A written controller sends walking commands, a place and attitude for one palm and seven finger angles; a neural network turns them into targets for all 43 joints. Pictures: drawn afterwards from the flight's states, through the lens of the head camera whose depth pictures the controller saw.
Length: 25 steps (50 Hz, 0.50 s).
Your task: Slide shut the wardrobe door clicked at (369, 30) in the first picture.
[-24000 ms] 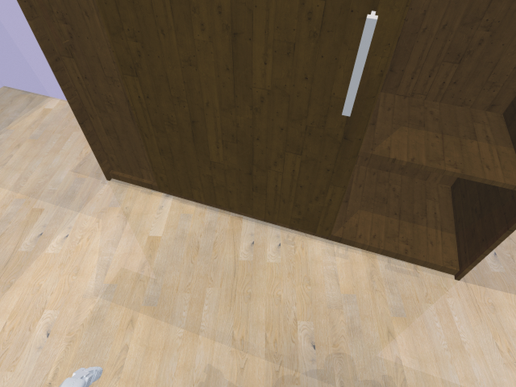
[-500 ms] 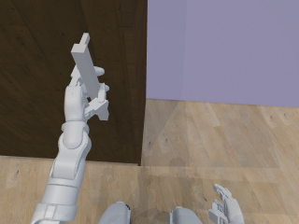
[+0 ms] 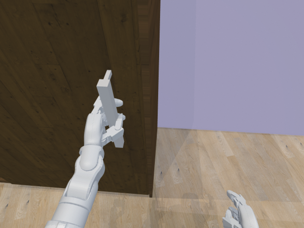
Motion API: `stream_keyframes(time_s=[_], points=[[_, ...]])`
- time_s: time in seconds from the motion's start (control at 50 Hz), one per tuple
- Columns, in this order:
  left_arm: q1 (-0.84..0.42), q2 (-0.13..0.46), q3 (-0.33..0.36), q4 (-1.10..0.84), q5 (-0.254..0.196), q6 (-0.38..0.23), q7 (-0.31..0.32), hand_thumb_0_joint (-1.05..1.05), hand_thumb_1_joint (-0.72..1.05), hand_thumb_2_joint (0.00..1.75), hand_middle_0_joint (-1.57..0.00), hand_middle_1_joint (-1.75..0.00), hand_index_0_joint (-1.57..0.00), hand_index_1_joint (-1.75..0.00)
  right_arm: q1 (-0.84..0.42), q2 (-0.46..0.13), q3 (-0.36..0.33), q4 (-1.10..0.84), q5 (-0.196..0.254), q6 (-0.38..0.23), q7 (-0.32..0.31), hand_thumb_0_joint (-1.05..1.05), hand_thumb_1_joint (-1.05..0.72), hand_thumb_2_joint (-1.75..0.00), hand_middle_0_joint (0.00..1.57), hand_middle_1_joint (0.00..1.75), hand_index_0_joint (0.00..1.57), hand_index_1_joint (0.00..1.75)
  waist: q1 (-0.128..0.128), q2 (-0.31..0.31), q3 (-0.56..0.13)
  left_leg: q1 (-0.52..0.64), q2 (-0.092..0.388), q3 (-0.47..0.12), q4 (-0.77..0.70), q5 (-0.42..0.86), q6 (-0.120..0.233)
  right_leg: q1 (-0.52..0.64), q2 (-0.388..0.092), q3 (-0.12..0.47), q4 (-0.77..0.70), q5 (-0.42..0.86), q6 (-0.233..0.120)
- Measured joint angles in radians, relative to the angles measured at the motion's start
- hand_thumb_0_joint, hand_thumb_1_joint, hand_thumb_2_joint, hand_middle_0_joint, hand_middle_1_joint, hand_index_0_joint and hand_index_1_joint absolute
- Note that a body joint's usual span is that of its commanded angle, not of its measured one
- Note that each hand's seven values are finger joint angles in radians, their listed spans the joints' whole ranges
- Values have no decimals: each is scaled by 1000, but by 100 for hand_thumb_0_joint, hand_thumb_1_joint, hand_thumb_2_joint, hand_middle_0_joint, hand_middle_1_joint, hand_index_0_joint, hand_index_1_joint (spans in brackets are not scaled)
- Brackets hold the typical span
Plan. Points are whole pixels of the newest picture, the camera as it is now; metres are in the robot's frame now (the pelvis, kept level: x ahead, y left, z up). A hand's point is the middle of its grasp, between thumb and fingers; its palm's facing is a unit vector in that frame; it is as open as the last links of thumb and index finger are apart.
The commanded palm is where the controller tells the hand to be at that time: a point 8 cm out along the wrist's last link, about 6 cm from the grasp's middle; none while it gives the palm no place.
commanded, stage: stop walking and hold the door there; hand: left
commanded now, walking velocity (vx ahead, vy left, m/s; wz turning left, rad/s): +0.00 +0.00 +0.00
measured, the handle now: (114, 113) +0.39 +0.14 +0.09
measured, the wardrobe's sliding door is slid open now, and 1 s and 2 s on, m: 0.00 0.00 0.00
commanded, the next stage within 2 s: loosen the grip on the handle in 0.28 s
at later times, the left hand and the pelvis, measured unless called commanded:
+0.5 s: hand (115, 123) +0.34 +0.13 +0.10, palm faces +0.00 -1.00 -0.10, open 7.0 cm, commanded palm +0.30 +0.16 +0.10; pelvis -0.01 +0.00 +0.00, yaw -1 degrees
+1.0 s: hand (116, 124) +0.34 +0.13 +0.10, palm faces +0.09 -0.99 -0.09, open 14.4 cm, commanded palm +0.30 +0.17 +0.11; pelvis -0.03 +0.00 -0.01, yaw -2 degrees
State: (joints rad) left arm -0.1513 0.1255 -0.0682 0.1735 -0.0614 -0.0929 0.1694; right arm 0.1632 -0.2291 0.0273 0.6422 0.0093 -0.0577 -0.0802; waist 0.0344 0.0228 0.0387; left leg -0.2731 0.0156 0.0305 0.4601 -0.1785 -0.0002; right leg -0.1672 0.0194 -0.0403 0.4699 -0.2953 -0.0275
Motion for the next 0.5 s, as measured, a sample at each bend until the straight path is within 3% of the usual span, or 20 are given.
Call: stream_keyframes(time_s=[0.38,0.44,0.5], points=[[74,-12,-10,2,-6,-20,1,1,74,76,-36,-134,-24,-140,45,25,21,24,-7,22,3,1,-91,-90,20,30,20,30,-11,23,-56,28,-6,11,-31,-7,7,34,-6,11,-51,8,10],[-45,61,18,45,38,19,-113,-1,61,75,-38,-134,-26,-140,11,39,-26,54,-7,0,31,1,-91,-90,20,30,21,30,8,1,-9,12,5,19,-20,0,5,10,4,19,-34,22,2],[-103,53,72,77,-26,66,-173,-2,49,73,-40,-135,-35,-140,12,25,-43,57,12,-40,61,2,-91,-90,20,30,21,30,7,-24,-24,-23,-5,22,-23,25,0,-53,-7,19,24,15,0]])
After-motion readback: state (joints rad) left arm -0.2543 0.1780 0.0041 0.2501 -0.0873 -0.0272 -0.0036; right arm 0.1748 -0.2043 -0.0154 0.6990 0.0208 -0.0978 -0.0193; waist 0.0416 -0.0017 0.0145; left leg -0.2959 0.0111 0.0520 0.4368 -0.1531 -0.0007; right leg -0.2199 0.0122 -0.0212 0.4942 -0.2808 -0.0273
